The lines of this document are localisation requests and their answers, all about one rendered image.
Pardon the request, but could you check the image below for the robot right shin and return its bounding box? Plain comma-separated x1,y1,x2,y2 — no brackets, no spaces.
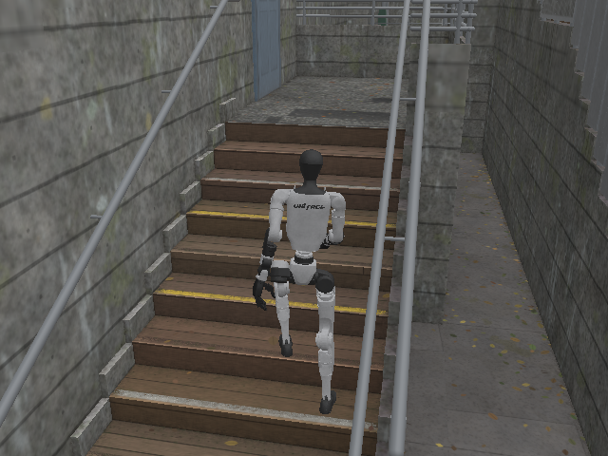
318,332,334,401

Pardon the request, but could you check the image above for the right robot forearm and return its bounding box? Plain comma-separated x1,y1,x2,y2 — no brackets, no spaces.
323,232,344,246

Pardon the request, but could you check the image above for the left robot forearm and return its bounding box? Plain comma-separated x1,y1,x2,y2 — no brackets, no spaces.
256,228,277,281

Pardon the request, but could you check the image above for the robot right hand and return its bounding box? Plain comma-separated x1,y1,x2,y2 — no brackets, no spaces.
319,233,330,249

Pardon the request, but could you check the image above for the left robot upper arm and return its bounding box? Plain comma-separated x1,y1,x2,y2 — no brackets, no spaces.
268,189,290,242

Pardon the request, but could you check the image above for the robot left hand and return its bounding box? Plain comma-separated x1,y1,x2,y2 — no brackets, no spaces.
253,279,276,311

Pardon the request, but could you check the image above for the right robot upper arm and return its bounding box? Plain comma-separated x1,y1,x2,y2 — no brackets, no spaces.
329,192,346,242

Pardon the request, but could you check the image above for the humanoid robot torso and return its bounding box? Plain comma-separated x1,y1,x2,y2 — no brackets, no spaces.
286,186,331,285

